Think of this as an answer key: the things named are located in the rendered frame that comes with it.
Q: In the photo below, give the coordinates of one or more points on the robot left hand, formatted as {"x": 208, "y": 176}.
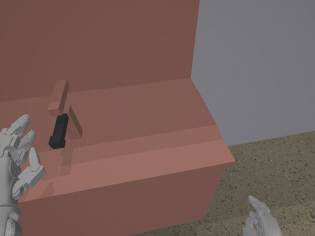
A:
{"x": 13, "y": 153}

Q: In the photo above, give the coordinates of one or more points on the robot right hand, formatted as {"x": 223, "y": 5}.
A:
{"x": 266, "y": 225}

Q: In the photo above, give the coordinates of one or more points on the left robot forearm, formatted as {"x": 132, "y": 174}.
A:
{"x": 9, "y": 225}

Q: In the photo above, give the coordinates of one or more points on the counter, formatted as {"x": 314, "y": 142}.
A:
{"x": 142, "y": 150}

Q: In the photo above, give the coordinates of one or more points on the tap lever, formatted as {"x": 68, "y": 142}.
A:
{"x": 57, "y": 140}

